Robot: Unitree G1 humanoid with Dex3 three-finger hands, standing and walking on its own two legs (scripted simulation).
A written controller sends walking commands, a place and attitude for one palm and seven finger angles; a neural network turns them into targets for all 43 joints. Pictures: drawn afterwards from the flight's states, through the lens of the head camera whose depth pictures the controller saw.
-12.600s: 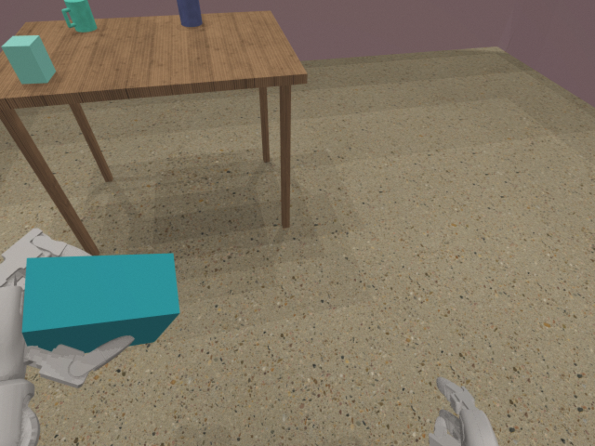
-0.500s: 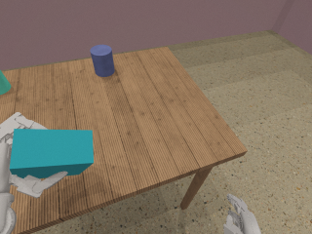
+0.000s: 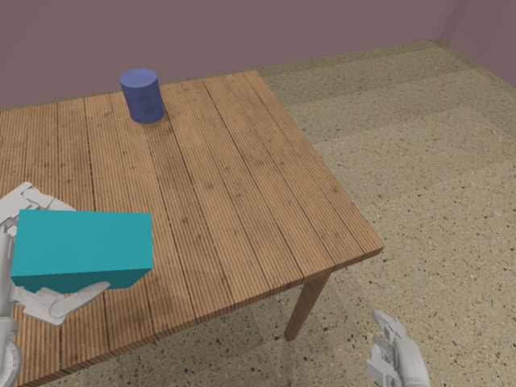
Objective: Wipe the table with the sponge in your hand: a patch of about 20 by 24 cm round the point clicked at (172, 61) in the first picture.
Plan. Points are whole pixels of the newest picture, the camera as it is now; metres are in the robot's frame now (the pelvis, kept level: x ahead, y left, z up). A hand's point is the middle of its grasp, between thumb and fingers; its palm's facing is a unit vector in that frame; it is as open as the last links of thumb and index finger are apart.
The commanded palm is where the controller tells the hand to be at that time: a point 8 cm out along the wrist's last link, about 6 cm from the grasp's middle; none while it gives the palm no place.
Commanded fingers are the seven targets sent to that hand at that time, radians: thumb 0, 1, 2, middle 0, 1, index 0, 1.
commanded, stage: shuffle to correct the standing spot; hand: left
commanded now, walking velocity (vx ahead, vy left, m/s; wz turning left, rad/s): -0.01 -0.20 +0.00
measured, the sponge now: (104, 255) +0.24 +0.21 +0.13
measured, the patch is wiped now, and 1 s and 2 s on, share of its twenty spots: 0.00 0.00 0.00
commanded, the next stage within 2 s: come to a stop and stand still in 0.28 s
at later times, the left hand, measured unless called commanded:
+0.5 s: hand (115, 260) +0.22 +0.18 +0.16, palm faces +0.33 -0.86 -0.40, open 10.4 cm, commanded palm +0.16 +0.22 +0.17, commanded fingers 0.00 0.10 1.30 -1.20 -1.60 -1.20 -1.60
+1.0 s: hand (83, 286) +0.19 +0.21 +0.15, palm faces +0.35 -0.85 -0.40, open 10.4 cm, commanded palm +0.15 +0.24 +0.17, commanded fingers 0.00 0.10 1.30 -1.20 -1.60 -1.20 -1.60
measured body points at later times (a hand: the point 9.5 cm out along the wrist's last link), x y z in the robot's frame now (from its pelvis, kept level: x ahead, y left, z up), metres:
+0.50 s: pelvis +0.00 -0.06 -0.01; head +0.02 -0.05 +0.44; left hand +0.20 +0.23 +0.18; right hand +0.16 -0.30 -0.09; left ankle +0.02 +0.09 -0.74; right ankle -0.01 -0.08 -0.74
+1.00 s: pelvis -0.02 -0.03 -0.01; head -0.01 -0.03 +0.44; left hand +0.17 +0.25 +0.17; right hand +0.14 -0.26 -0.09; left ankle +0.00 +0.09 -0.74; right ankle -0.01 -0.08 -0.74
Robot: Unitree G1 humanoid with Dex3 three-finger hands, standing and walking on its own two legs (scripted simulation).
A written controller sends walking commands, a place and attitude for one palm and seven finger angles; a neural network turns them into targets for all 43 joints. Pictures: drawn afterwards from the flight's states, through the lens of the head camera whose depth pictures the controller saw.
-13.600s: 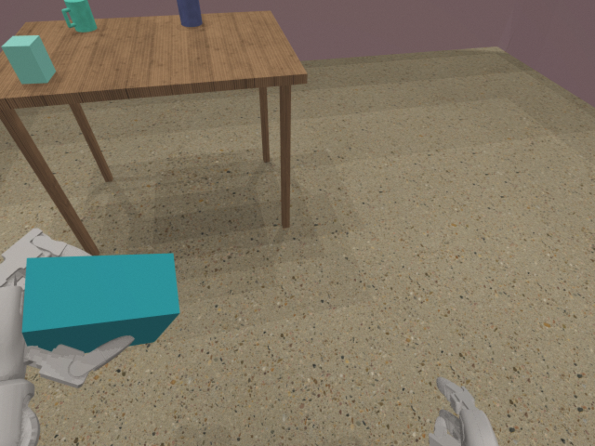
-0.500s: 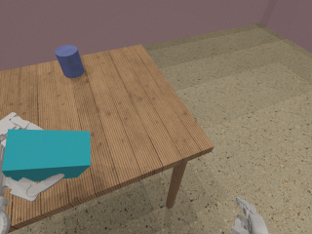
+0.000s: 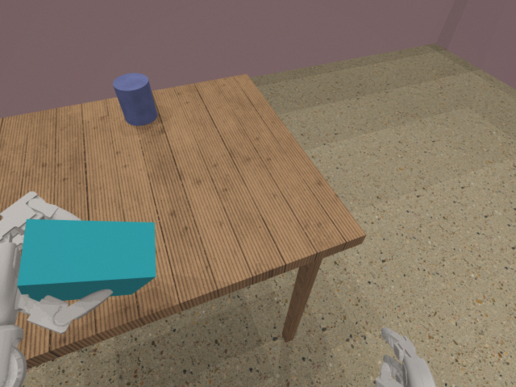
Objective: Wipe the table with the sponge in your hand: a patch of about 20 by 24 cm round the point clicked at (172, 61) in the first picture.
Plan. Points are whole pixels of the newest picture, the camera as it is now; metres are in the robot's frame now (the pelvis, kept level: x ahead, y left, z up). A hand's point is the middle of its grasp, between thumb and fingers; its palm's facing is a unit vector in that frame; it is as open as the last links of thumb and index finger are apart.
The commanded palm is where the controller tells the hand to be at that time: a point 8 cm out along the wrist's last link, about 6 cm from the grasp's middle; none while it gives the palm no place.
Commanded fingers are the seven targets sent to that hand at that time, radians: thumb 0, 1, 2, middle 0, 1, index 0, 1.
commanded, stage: come to a stop and stand still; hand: left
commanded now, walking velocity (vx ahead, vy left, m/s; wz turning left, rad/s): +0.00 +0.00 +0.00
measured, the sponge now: (107, 263) +0.22 +0.21 +0.13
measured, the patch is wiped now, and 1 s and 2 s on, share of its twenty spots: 0.00 0.00 0.00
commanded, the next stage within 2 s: look again from close up in 0.68 s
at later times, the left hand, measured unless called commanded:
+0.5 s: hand out of the picture +0.21 +0.33 +0.16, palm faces +0.39 -0.84 -0.37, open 10.4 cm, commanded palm +0.16 +0.36 +0.18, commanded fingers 0.00 0.10 1.30 -1.20 -1.60 -1.20 -1.60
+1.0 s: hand (6, 249) +0.22 +0.32 +0.16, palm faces +0.37 -0.84 -0.39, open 10.4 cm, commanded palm +0.16 +0.35 +0.18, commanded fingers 0.00 0.10 1.30 -1.20 -1.60 -1.20 -1.60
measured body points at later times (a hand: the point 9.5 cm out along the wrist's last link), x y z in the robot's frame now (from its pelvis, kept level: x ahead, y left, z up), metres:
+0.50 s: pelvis +0.00 +0.07 +0.01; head +0.02 +0.10 +0.45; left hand +0.19 +0.37 +0.18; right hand +0.18 -0.14 -0.06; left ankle +0.02 +0.13 -0.74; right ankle +0.01 -0.05 -0.74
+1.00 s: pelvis +0.00 +0.07 +0.01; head +0.03 +0.09 +0.45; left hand +0.19 +0.36 +0.18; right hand +0.19 -0.15 -0.07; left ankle +0.02 +0.13 -0.74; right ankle +0.01 -0.05 -0.74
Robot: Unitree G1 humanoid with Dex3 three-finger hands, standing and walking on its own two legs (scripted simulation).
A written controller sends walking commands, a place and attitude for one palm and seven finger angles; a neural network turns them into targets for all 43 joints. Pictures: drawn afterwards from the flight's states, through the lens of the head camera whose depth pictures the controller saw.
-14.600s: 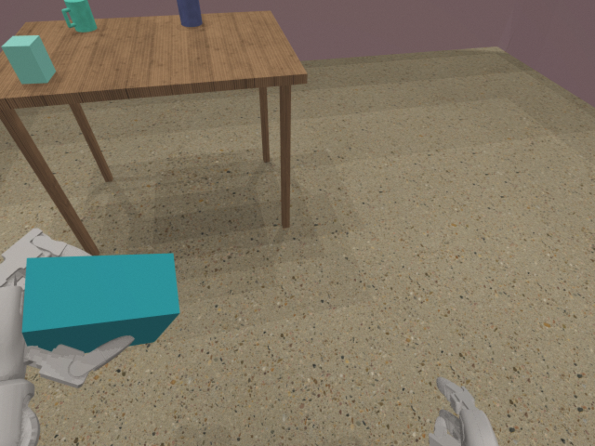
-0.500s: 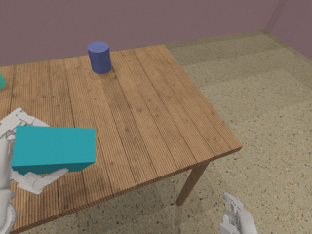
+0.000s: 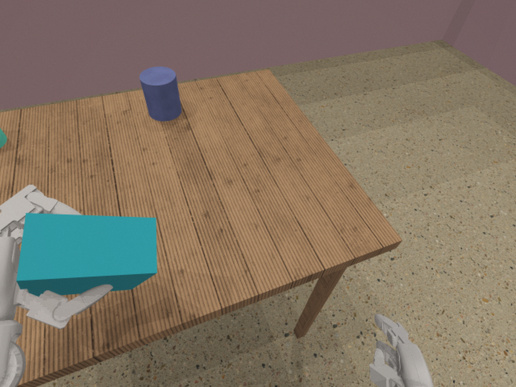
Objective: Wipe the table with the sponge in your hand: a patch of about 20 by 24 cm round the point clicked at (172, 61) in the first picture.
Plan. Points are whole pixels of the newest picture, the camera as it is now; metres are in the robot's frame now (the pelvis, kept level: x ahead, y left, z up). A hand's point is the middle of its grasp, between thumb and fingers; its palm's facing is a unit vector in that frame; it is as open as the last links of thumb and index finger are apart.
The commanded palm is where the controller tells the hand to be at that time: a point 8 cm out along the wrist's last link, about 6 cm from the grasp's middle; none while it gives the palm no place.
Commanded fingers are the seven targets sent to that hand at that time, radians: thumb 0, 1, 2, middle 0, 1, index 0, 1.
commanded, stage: look again from close up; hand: left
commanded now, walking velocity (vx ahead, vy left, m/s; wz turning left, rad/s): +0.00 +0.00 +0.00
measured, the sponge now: (107, 258) +0.23 +0.21 +0.13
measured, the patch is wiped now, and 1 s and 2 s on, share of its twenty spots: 0.00 0.00 0.00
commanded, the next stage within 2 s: come to a stop and stand still in 0.08 s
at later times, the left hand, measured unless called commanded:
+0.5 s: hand (57, 240) +0.23 +0.25 +0.17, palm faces +0.39 -0.78 -0.49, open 10.4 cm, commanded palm +0.15 +0.26 +0.17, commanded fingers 0.00 0.10 1.30 -1.20 -1.60 -1.20 -1.60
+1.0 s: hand (60, 241) +0.23 +0.25 +0.16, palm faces +0.38 -0.86 -0.36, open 10.4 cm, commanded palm +0.17 +0.28 +0.17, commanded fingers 0.00 0.10 1.30 -1.20 -1.60 -1.20 -1.60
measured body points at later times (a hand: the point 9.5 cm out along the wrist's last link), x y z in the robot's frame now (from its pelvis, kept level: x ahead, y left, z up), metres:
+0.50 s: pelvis -0.01 -0.02 +0.00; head +0.02 +0.00 +0.45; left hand +0.20 +0.29 +0.20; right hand +0.17 -0.24 -0.08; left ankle +0.01 +0.06 -0.74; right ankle +0.01 -0.12 -0.74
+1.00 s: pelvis +0.01 +0.00 +0.00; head +0.03 +0.03 +0.45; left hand +0.20 +0.29 +0.18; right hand +0.19 -0.21 -0.07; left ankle +0.01 +0.06 -0.74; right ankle +0.01 -0.12 -0.74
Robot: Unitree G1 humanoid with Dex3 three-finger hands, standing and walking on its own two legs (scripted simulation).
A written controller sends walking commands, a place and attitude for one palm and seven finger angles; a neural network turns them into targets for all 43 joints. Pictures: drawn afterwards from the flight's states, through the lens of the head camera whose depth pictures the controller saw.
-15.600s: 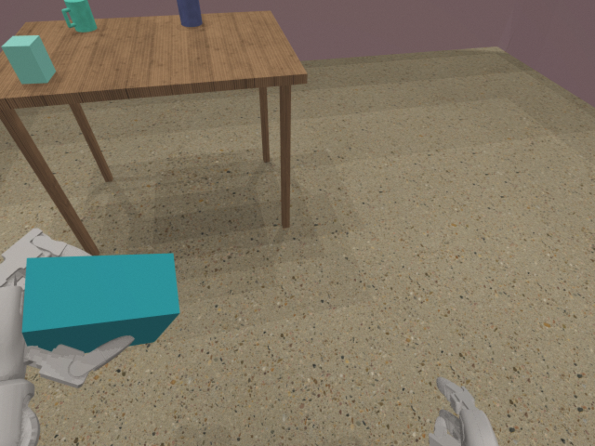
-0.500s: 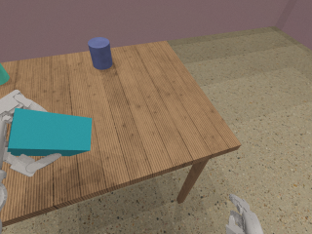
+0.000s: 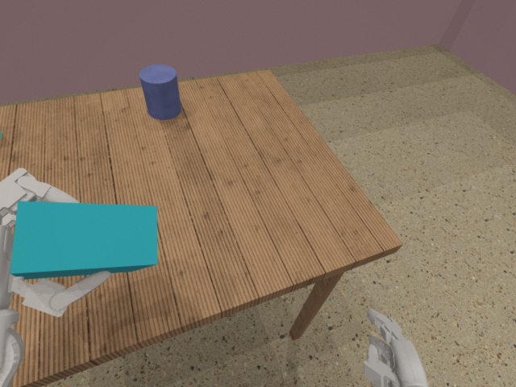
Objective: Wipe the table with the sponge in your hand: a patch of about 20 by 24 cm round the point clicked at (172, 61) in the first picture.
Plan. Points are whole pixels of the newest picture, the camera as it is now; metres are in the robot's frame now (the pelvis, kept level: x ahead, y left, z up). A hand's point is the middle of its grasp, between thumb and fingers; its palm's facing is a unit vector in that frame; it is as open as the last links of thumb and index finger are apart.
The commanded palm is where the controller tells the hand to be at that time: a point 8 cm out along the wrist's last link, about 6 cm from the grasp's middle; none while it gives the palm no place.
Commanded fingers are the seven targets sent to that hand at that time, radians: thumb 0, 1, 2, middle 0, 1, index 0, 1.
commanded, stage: come to a stop and stand still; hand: left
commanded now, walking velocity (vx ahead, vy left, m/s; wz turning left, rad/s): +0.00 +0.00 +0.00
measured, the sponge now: (106, 243) +0.24 +0.21 +0.15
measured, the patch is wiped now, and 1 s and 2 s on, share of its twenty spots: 0.00 0.00 0.00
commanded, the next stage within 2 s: look again from close up in 0.10 s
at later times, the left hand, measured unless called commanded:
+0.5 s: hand (58, 258) +0.21 +0.25 +0.15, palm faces +0.36 -0.85 -0.38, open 10.4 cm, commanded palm +0.15 +0.28 +0.17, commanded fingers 0.00 0.10 1.30 -1.20 -1.60 -1.20 -1.60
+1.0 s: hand (99, 255) +0.22 +0.21 +0.16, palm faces +0.34 -0.86 -0.38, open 10.4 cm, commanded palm +0.15 +0.24 +0.17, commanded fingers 0.00 0.10 1.30 -1.20 -1.60 -1.20 -1.60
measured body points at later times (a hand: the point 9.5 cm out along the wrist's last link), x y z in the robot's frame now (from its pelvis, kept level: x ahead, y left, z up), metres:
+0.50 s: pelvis -0.01 +0.00 +0.00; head +0.01 +0.02 +0.45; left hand +0.18 +0.29 +0.18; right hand +0.17 -0.22 -0.07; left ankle +0.01 +0.05 -0.74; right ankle +0.00 -0.12 -0.74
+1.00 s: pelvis -0.01 -0.04 +0.00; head +0.02 -0.02 +0.45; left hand +0.19 +0.25 +0.18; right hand +0.17 -0.25 -0.07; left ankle +0.01 +0.05 -0.74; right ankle +0.00 -0.12 -0.74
